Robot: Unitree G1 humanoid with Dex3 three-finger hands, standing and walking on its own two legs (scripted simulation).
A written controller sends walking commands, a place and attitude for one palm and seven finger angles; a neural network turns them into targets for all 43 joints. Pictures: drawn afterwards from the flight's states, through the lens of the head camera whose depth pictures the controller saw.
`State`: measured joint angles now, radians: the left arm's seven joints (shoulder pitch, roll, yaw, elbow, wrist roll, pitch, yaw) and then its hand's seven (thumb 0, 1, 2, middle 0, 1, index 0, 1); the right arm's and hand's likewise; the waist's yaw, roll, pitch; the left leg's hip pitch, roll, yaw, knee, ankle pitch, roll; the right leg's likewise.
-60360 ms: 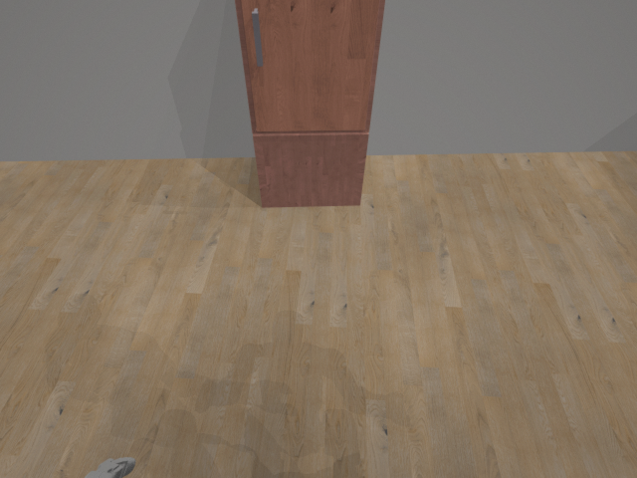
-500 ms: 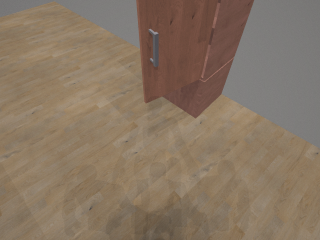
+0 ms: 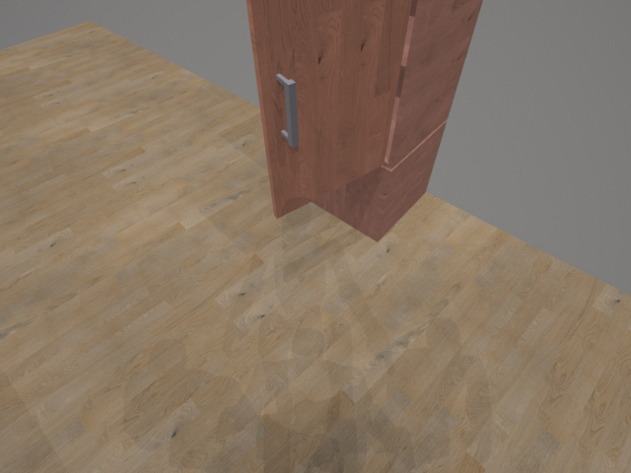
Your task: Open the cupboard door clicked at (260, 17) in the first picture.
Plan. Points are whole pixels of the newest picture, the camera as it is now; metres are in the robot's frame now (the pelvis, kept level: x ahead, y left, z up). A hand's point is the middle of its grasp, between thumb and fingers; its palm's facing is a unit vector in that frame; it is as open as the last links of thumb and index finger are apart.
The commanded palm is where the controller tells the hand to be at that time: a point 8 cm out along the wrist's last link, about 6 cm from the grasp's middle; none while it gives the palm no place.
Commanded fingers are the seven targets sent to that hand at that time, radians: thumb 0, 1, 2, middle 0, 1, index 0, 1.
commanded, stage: let the arm hang, fingers relaxed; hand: left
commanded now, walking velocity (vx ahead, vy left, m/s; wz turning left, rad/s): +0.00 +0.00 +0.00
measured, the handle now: (287, 111) +0.83 +0.10 +0.00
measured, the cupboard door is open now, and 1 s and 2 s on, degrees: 76 76 76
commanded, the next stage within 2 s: look to check the result in 0.04 s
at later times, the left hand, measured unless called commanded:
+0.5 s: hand out of the picture +0.08 +0.21 -0.16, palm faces -0.02 -0.95 -0.32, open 7.4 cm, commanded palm none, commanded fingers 0.00 0.90 0.90 -0.20 -0.30 -0.20 -0.30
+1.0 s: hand out of the picture +0.10 +0.19 -0.16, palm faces -0.03 -0.95 -0.30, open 7.4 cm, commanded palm none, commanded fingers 0.00 0.90 0.90 -0.20 -0.30 -0.20 -0.30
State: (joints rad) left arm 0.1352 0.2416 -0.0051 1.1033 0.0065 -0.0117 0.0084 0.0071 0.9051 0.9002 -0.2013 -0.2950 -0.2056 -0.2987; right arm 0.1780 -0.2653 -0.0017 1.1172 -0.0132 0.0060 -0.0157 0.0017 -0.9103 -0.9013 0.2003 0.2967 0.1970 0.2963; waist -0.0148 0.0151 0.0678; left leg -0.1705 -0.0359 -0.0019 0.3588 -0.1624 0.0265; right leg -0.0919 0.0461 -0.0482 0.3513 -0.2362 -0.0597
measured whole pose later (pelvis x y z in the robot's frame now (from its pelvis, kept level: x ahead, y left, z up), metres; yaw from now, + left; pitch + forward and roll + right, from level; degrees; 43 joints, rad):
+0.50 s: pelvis +0.03 -0.01 +0.00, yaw +0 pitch -1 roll +1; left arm 0.17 0.26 0.00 1.12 0.00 -0.01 0.02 0.01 0.91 0.90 -0.20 -0.29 -0.21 -0.30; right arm 0.14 -0.27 0.00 1.11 -0.01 0.01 -0.02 0.00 -0.91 -0.90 0.20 0.30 0.20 0.30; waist 0.00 0.02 0.07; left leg -0.13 -0.02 0.00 0.35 -0.21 0.01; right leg -0.04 0.06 -0.04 0.32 -0.26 -0.07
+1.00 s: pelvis +0.03 -0.02 +0.00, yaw -1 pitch -1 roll +1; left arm 0.15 0.25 0.00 1.11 0.00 -0.01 0.02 0.01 0.90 0.90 -0.20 -0.30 -0.21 -0.30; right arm 0.16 -0.27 -0.01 1.11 -0.01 0.01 -0.03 0.00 -0.91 -0.90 0.20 0.30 0.20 0.30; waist -0.01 0.02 0.08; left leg -0.12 0.00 0.01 0.35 -0.22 -0.01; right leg -0.03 0.08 -0.03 0.31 -0.26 -0.09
